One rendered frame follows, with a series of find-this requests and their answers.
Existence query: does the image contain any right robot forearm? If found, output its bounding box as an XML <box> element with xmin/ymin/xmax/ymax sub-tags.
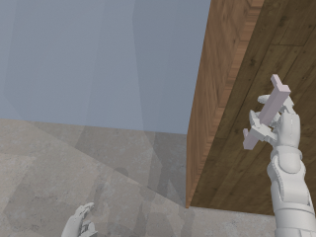
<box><xmin>267</xmin><ymin>145</ymin><xmax>316</xmax><ymax>237</ymax></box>

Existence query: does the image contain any right robot hand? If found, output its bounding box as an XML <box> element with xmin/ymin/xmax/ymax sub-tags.
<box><xmin>249</xmin><ymin>95</ymin><xmax>301</xmax><ymax>149</ymax></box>

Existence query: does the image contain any handle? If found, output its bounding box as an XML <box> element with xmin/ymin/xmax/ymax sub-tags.
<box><xmin>243</xmin><ymin>74</ymin><xmax>291</xmax><ymax>150</ymax></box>

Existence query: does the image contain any left robot hand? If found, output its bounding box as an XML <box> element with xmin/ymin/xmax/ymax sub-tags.
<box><xmin>61</xmin><ymin>202</ymin><xmax>98</xmax><ymax>237</ymax></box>

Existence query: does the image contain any wardrobe door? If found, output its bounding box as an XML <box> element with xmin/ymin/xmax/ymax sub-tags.
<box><xmin>190</xmin><ymin>0</ymin><xmax>316</xmax><ymax>218</ymax></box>

